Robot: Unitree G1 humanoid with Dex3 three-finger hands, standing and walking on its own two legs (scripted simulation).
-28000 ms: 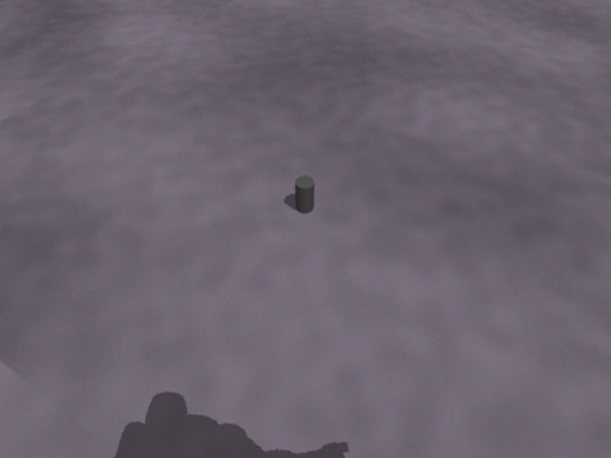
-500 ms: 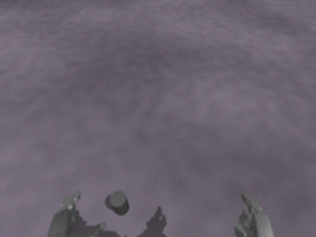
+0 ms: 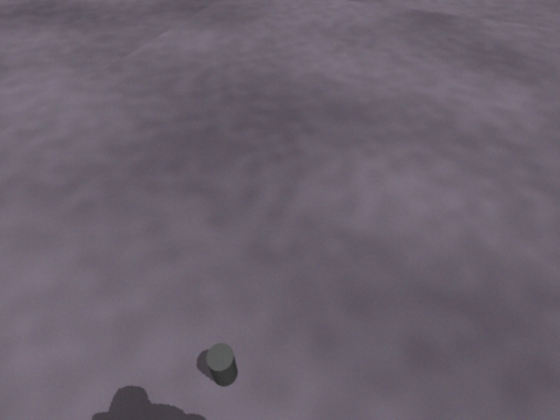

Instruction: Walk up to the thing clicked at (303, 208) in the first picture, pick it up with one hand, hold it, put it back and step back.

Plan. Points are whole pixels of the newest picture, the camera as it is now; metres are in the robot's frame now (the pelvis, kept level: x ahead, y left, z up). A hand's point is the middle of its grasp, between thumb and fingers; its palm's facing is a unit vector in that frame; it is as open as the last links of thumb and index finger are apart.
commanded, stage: stand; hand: left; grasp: from the side
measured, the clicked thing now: (222, 365) +0.41 +0.20 -0.69
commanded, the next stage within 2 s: step back in 1.68 s
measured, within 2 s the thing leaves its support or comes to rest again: neither
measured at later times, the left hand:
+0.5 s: hand out of the picture +0.03 +0.25 -0.15, palm faces +0.00 -0.93 -0.36, open 7.4 cm
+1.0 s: hand out of the picture +0.08 +0.24 -0.14, palm faces -0.01 -0.94 -0.34, open 7.4 cm
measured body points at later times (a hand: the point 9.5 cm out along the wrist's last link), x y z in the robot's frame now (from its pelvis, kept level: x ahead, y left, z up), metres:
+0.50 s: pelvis -0.01 -0.01 +0.01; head -0.01 -0.02 +0.46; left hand +0.03 +0.29 -0.12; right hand +0.05 -0.30 -0.13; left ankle +0.03 +0.12 -0.73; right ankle +0.01 -0.15 -0.73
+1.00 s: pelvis +0.01 -0.01 +0.01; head +0.01 -0.02 +0.46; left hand +0.08 +0.28 -0.12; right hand +0.07 -0.31 -0.13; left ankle +0.03 +0.12 -0.73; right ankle +0.01 -0.15 -0.73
